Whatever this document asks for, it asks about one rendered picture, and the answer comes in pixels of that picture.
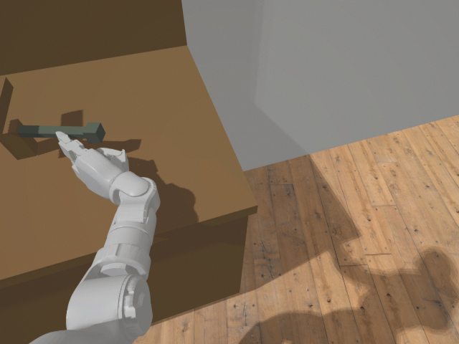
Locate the counter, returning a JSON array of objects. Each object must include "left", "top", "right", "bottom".
[{"left": 0, "top": 0, "right": 258, "bottom": 344}]

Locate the robot left upper arm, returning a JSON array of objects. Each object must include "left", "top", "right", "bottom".
[{"left": 29, "top": 274, "right": 153, "bottom": 344}]

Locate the tap lever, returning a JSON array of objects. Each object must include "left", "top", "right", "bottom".
[{"left": 17, "top": 122, "right": 105, "bottom": 143}]

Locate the robot left hand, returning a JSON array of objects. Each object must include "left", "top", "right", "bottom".
[{"left": 55, "top": 131, "right": 129, "bottom": 200}]

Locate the left robot forearm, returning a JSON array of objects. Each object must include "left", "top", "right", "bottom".
[{"left": 66, "top": 171, "right": 161, "bottom": 326}]

